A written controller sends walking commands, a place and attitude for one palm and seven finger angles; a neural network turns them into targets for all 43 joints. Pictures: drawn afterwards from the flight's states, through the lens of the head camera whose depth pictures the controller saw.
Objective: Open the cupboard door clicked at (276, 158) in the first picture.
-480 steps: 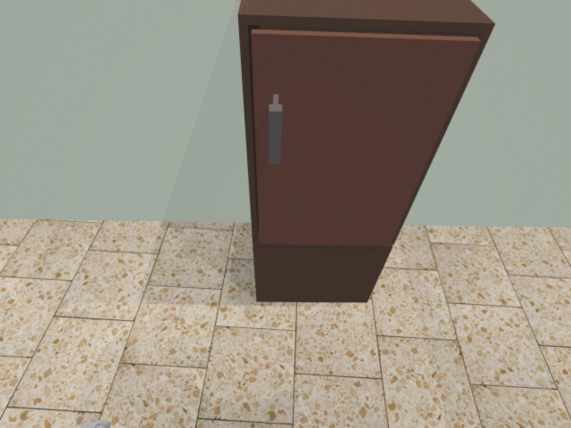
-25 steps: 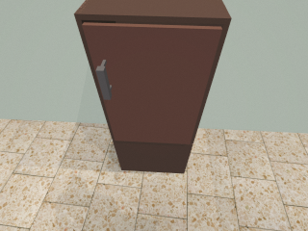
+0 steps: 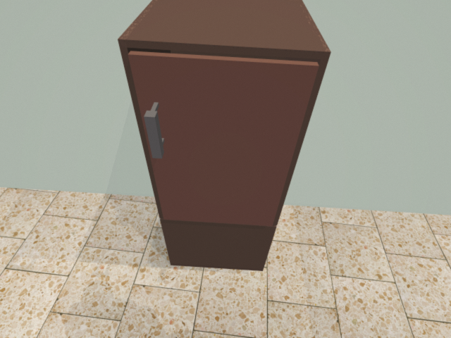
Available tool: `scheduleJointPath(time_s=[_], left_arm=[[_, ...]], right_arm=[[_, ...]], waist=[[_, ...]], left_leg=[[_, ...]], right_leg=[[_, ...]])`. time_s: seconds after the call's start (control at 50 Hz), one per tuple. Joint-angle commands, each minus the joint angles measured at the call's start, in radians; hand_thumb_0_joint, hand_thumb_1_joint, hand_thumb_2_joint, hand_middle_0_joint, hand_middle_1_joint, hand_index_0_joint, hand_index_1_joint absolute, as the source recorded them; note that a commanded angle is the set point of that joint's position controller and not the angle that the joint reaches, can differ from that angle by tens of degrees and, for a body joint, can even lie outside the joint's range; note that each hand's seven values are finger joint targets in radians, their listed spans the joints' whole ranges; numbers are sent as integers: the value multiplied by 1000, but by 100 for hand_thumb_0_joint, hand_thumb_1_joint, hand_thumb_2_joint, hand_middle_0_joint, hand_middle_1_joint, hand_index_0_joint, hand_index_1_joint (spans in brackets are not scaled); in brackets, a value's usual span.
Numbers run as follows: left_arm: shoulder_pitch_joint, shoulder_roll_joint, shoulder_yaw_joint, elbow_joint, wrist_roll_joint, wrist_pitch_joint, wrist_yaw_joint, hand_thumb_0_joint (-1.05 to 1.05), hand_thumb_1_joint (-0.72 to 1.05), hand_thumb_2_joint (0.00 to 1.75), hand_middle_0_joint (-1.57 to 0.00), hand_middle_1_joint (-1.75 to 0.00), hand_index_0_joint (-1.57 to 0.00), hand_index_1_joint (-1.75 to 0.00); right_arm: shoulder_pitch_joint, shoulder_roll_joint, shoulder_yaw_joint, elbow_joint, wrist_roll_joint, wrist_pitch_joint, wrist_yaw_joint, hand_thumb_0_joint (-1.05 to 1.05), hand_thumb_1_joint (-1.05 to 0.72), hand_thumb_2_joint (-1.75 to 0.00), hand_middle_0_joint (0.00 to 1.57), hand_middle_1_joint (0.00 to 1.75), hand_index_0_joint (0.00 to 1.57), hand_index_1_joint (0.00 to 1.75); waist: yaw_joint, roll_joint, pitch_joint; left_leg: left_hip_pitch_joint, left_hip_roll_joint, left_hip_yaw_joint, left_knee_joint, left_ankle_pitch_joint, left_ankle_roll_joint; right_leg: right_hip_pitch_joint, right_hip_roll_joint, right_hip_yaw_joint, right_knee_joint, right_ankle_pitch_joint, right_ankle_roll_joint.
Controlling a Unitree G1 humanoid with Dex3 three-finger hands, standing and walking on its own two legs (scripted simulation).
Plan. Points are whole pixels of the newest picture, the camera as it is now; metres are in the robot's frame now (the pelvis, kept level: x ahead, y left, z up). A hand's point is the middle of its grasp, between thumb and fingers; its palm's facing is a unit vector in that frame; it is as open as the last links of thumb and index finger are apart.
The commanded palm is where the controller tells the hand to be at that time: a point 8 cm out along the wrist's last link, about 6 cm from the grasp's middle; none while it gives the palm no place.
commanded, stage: look again from close up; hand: left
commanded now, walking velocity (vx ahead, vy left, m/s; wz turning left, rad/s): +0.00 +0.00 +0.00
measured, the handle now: (156, 130) +0.55 +0.20 +0.07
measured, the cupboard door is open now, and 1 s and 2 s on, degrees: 0 0 0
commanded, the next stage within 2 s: raise the hand with hooked fingers in 0.54 s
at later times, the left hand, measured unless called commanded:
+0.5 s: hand out of the picture -0.03 +0.25 -0.17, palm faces +0.02 -0.98 -0.22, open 7.3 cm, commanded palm none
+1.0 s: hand (83, 324) +0.15 +0.25 -0.03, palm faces -0.05 -1.00 -0.04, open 8.2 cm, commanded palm +0.11 +0.31 -0.03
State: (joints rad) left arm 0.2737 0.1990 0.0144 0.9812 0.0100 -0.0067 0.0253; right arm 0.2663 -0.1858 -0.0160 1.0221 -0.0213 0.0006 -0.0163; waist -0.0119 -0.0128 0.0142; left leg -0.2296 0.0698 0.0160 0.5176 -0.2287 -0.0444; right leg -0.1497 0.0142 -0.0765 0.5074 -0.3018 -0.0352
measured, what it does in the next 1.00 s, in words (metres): lowers itself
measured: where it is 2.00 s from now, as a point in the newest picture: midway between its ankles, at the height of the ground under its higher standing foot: outside the picture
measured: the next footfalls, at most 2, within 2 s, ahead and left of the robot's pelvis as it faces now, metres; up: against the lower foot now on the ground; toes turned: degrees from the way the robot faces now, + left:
none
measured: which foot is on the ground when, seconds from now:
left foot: down 0.00-1.00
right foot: down 0.00-1.00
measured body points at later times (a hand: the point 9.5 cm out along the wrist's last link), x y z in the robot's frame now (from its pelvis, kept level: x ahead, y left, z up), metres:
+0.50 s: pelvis -0.03 +0.06 +0.01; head -0.03 +0.07 +0.45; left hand -0.03 +0.30 -0.16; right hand +0.01 -0.19 -0.14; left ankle +0.03 +0.15 -0.74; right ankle -0.01 -0.09 -0.73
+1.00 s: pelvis -0.06 +0.04 -0.07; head -0.04 +0.05 +0.38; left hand +0.15 +0.30 -0.03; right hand +0.16 -0.20 -0.10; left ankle +0.03 +0.15 -0.73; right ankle -0.01 -0.09 -0.73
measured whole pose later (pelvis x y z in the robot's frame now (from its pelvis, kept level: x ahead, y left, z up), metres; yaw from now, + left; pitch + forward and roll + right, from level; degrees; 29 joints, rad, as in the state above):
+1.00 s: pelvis -0.06 +0.04 -0.07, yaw +2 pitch +7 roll -1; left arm 0.29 0.28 0.21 0.22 -0.30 -0.45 -0.42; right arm 0.18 -0.25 -0.03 0.51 0.05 -0.26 -0.01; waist -0.02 -0.02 -0.11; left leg -0.82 -0.01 0.00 1.06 -0.37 0.02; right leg -0.73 0.00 0.01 1.09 -0.48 0.01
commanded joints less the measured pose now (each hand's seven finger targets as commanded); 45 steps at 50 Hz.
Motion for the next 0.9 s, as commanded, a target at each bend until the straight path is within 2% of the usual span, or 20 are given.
scheduleJointPath(time_s=[0.0,0.08,0.16,0.3,0.5,0.6,0.62,0.64,0.66,0.68,0.7,0.72,0.74,0.76,0.78,0.8,0.82,0.84,0.86,0.88], left_arm=[[27,137,26,-47,5,-16,9,0,90,90,-20,-30,-20,-30],[29,135,21,-32,7,-15,7,0,90,90,-20,-30,-20,-30],[37,131,17,-15,7,-12,7,0,90,90,-20,-30,-20,-30],[63,124,11,15,12,-7,8,0,90,90,-20,-30,-20,-30],[108,107,8,59,18,-3,9,0,90,90,-20,-30,-20,-30],[119,103,8,72,19,-4,10,0,90,90,-20,-30,-20,-30],[136,68,-20,86,30,-16,47,0,90,90,-20,-30,-20,-30],[-588,317,143,-1454,-180,-247,46,0,88,89,-20,-32,-20,-32],[-164,287,141,-1242,-123,-207,94,0,85,88,-20,-33,-20,-33],[125,64,25,-1088,-142,-86,122,0,83,87,-21,-34,-21,-34],[150,-34,-14,-1058,-187,-84,104,0,81,86,-21,-36,-21,-36],[75,22,34,-1114,-207,-141,89,0,78,85,-21,-37,-21,-37],[76,74,88,-1056,-204,-197,70,0,76,84,-21,-39,-21,-39],[77,68,116,-969,-210,-267,34,0,74,83,-21,-40,-21,-40],[110,69,145,-848,-210,-338,-22,0,71,82,-21,-42,-21,-42],[154,61,169,-781,-222,-418,-90,0,69,81,-22,-43,-22,-43],[213,56,180,-731,-236,-496,-172,0,67,80,-22,-45,-22,-45],[225,94,211,-700,-247,-562,-256,0,64,79,-22,-47,-22,-47],[227,135,229,-711,-250,-603,-346,0,62,78,-22,-48,-22,-48],[241,211,305,-701,-263,-595,-415,0,60,77,-22,-50,-22,-50]], right_arm=[[5,-130,-26,-41,1,-20,-6,0,-90,-90,20,30,20,30],[-8,-138,-25,-35,4,-22,-3,0,-90,-90,20,30,20,30],[-21,-147,-24,-27,4,-20,-1,0,-90,-90,20,30,20,30],[-26,-167,-31,-16,7,-22,3,0,-90,-90,20,30,20,30],[-17,-172,-40,3,10,-17,4,0,-90,-90,20,30,20,30],[-7,-164,-40,14,11,-16,4,0,-90,-90,20,30,20,30],[-42,-144,-16,-44,11,-24,6,0,-90,-90,20,30,20,30],[-6,-237,-13,-396,81,-163,-54,0,-90,-90,20,30,20,30],[-89,-203,12,-343,91,-262,-84,0,-90,-90,20,30,20,30],[-82,-150,-4,-340,97,-301,-74,0,-90,-90,20,30,20,30],[-59,-164,-7,-320,110,-315,-76,0,-90,-90,20,30,20,30],[-97,-185,-15,-372,98,-329,-78,0,-90,-90,20,30,20,30],[-96,-202,-23,-382,78,-337,-75,0,-90,-90,20,30,20,30],[-97,-199,-27,-399,58,-337,-67,0,-90,-90,20,30,20,30],[-97,-201,-40,-424,55,-339,-50,0,-90,-90,20,30,20,30],[-108,-193,-52,-446,40,-339,-34,0,-90,-90,20,30,20,30],[-121,-191,-61,-477,31,-341,-16,0,-90,-90,20,30,20,30],[-127,-197,-71,-506,30,-337,-3,0,-90,-90,20,30,20,30],[-136,-204,-77,-553,34,-336,9,0,-90,-90,20,30,20,30],[-126,-205,-85,-597,51,-332,16,0,-90,-90,20,30,20,30]], waist=[[9,17,40],[10,15,31],[11,23,47],[17,57,43],[20,50,48],[17,40,50],[27,36,95],[-113,147,-356],[10,253,-337],[-13,224,-165],[-29,156,-37],[-37,129,38],[-49,49,17],[-51,-63,46],[-31,-97,54],[3,-166,8],[32,-191,-36],[46,-194,-73],[51,-150,-114],[81,-69,-167]], left_leg=[[3,31,-24,-76,121,58],[6,36,-38,-103,101,62],[-15,36,-54,-137,28,64],[-48,52,-103,-228,-113,73],[-68,58,-132,-293,-227,76],[-56,54,-125,-291,-215,74],[-83,44,-9,-101,-41,41],[226,-54,-31,-159,-18,42],[196,-7,-75,-193,-178,39],[19,-10,-116,-229,-305,4],[-54,-23,-105,-198,-344,26],[-111,-42,-108,-129,-339,33],[-158,-56,-97,-59,-330,35],[-234,-65,-105,15,-343,32],[-304,-75,-98,79,-350,25],[-381,-77,-76,154,-339,20],[-443,-81,-52,232,-322,23],[-503,-85,-32,305,-297,28],[-537,-92,-23,359,-273,36],[-543,-97,-16,380,-261,41]], right_leg=[[-69,-120,119,-150,146,-2],[-67,-118,115,-161,102,7],[-77,-117,114,-171,46,15],[-53,-111,89,-151,45,29],[-52,-109,76,-144,25,38],[-66,-113,83,-153,21,37],[-101,-127,84,-122,67,22],[-77,-15,-33,-18,84,17],[-158,-9,-25,71,-48,-2],[-252,3,-52,112,-109,7],[-276,5,-47,102,-69,13],[-302,1,-42,60,-109,16],[-351,-4,-33,49,-181,23],[-443,1,-38,84,-254,26],[-509,3,-34,128,-290,22],[-567,4,-29,191,-340,18],[-608,4,-12,246,-376,13],[-622,-3,22,285,-399,7],[-612,-10,60,306,-389,-1],[-579,-16,103,317,-382,-11]])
